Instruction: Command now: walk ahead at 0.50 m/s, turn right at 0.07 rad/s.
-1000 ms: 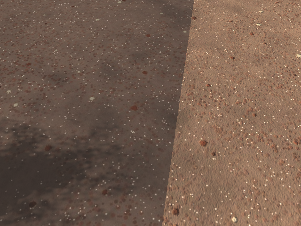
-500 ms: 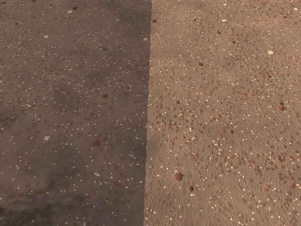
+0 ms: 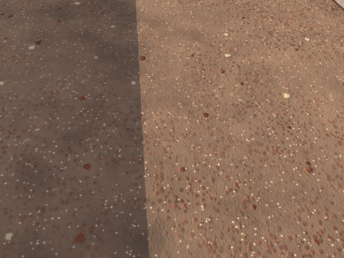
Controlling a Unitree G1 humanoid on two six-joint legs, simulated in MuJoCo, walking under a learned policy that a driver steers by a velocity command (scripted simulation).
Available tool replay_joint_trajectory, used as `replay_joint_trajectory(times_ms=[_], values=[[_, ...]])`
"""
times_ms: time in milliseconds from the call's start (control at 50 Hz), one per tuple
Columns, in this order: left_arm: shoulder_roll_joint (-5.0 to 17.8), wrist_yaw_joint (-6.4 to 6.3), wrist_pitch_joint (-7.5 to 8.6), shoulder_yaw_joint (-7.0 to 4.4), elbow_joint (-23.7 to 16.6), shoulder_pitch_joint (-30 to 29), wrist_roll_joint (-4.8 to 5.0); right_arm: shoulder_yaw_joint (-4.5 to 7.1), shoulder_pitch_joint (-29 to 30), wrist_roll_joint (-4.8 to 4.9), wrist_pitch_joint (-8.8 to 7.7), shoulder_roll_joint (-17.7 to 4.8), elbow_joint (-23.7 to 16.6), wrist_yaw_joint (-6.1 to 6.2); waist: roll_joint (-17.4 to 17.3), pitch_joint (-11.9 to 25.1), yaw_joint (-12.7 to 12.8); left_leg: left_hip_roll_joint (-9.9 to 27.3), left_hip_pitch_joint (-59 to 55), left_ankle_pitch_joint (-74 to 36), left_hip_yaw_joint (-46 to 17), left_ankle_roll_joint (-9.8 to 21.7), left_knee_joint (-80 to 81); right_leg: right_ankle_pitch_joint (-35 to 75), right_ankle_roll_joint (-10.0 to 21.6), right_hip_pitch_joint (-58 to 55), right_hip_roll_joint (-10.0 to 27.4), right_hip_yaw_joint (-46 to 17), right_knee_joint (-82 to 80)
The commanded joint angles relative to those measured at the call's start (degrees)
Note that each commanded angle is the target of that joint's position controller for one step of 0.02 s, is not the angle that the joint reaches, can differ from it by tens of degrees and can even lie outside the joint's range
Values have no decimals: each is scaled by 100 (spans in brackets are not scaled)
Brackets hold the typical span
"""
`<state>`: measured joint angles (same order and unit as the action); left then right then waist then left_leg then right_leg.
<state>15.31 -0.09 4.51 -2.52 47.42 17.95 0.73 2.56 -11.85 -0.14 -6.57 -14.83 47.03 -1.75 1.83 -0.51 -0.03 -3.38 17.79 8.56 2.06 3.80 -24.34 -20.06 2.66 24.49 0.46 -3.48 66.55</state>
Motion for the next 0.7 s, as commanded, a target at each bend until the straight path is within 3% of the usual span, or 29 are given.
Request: replay_joint_trajectory(times_ms=[20,80,180,280,340,360,380,400,420,440,460,480,500,540,580,640,700], values=[[411,-21,42,-145,-415,76,-26,101,-193,-11,-61,-556,-194,-20,-621,250,48,1538,-1044,-1002,-1754,1011,1371,378,-88,1090,584,-115,-280],[315,-52,1,-115,-599,-364,-71,166,-403,29,-50,-789,-58,41,-555,96,-9,1536,-963,-1548,-1362,1076,1583,921,-245,1433,688,11,-988],[160,8,58,-54,-847,-1309,-42,160,-828,96,57,-854,143,127,-531,-48,-311,1275,-1109,-1556,-779,777,1623,2357,-257,1293,537,202,-2656],[198,165,125,-35,-1170,-2132,37,160,-1278,124,178,-926,382,145,-562,-306,-558,1599,-1778,-1339,-911,750,1354,2259,-150,1360,343,292,-3457],[348,249,182,-79,-1244,-2060,35,204,-1220,135,264,-1045,438,194,-676,-231,-351,1801,-2177,-1978,-978,619,936,1657,69,1013,217,335,-3763],[466,245,193,-137,-1167,-1722,19,220,-1102,136,286,-1109,419,205,-738,-23,-123,1739,-2165,-2783,-890,547,554,1553,171,432,63,464,-3876],[668,213,192,-254,-937,-979,-2,199,-999,127,308,-1065,389,210,-673,432,267,1485,-1990,-3529,-674,422,-265,1682,334,-636,-93,598,-4036],[1008,153,184,-379,-682,93,-56,123,-916,55,295,-907,263,217,-447,1212,694,1210,-1083,-2955,-452,234,-1622,1987,650,-2349,453,57,-3773],[1588,121,140,-522,-579,768,-148,-74,-1521,24,176,-282,144,182,854,2094,621,308,1334,-466,-72,-194,-3928,1429,1512,-4723,1927,-2339,-3888],[1206,131,103,-417,-509,927,-71,-64,-1549,79,44,-408,242,134,1229,2455,656,109,2210,2392,-811,-186,-4805,883,1747,-4948,2311,-3823,-4673],[890,117,95,-308,-552,508,-46,82,-1067,251,-7,-910,122,104,778,1492,625,451,2674,2138,-938,-112,-5177,585,1428,-4175,2132,-3035,-4803],[728,109,89,-248,-626,48,-44,90,-676,287,-3,-914,34,110,385,888,466,735,2591,1598,-776,-92,-4967,816,1214,-3251,1906,-2195,-4966],[548,140,103,-194,-630,-304,-71,103,-482,215,46,-820,11,134,107,450,285,917,2380,1224,-696,-123,-4604,1093,1082,-2450,1650,-1633,-5233],[387,181,199,-164,-586,-633,-119,135,-745,178,238,-622,112,174,342,203,-46,1118,1735,767,-765,-182,-4237,1382,935,-1570,1352,-914,-5669],[471,178,282,-206,-452,-608,-150,136,-821,186,357,-459,129,195,314,86,-138,1105,1709,442,-821,-259,-4129,1818,977,-1295,1315,-436,-5896],[579,92,299,-251,-250,-413,-188,185,-423,155,387,-459,-26,215,152,-73,-76,1043,2258,-336,-1040,-331,-3538,2328,934,-1520,1320,76,-5982],[648,16,268,-256,-149,-372,-171,185,-38,130,340,-392,-144,138,125,-137,26,958,2273,-1208,-895,-320,-2600,2494,758,-1736,1207,600,-6011]])
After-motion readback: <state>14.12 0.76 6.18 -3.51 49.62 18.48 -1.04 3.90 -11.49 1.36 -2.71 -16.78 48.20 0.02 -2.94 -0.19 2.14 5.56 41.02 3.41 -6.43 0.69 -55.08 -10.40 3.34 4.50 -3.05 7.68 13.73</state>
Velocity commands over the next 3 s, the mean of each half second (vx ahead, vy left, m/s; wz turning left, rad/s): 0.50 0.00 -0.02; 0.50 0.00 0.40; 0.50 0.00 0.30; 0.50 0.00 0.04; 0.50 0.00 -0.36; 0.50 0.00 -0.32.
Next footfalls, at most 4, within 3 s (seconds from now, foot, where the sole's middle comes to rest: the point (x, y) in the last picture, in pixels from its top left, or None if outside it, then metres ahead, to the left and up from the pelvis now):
0.40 right None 0.38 -0.15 -0.78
0.96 left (145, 218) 0.64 0.12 -0.78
1.48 right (167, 147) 1.01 0.04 -0.78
2.04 left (100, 120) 1.17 0.38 -0.78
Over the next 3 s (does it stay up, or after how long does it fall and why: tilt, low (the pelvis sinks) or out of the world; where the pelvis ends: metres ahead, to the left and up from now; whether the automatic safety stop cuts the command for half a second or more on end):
stays up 1.57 0.31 0.00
